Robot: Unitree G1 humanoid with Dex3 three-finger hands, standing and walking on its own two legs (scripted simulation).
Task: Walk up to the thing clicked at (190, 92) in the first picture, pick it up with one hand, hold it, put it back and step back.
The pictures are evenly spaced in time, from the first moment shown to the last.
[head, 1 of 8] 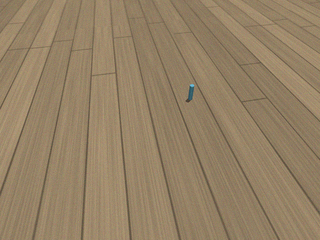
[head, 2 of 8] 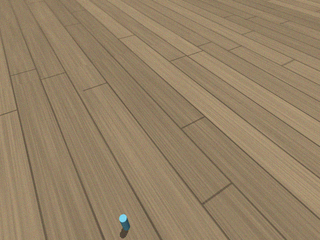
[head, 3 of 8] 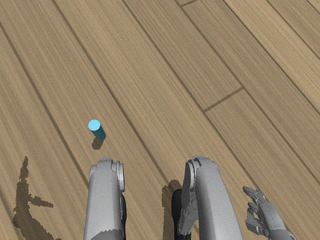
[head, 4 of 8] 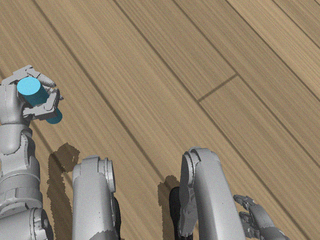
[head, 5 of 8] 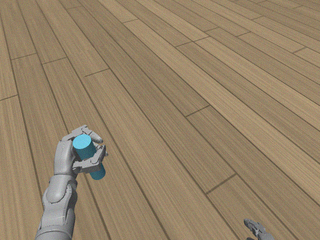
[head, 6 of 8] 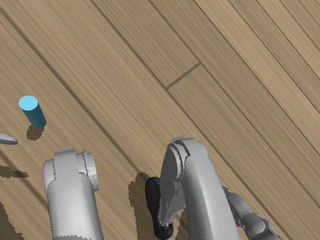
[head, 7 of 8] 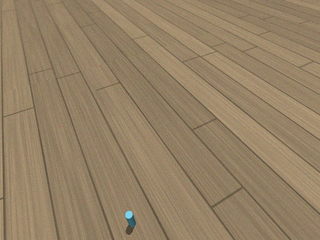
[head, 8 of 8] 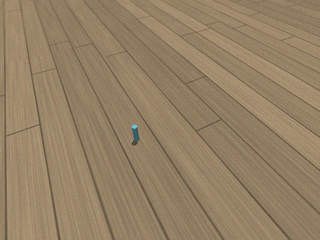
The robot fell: no
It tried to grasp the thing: yes
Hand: left
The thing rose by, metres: 0.69
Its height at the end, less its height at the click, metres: +0.00
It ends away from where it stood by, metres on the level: 0.02
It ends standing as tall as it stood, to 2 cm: yes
